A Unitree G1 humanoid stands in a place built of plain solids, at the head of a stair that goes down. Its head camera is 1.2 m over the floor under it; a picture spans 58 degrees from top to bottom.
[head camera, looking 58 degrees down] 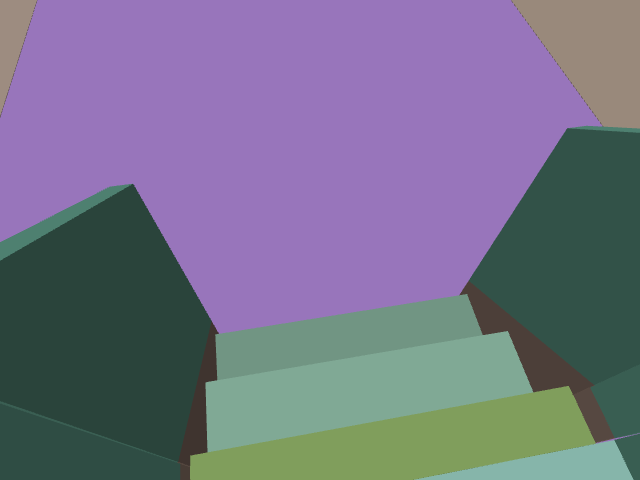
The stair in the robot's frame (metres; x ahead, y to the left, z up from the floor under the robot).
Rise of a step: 0.20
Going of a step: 0.23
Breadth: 1.01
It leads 10 degrees to the left of straight ahead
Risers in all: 3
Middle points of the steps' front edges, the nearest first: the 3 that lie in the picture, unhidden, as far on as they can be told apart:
0.20 -0.17 0.00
0.43 -0.13 -0.20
0.66 -0.10 -0.40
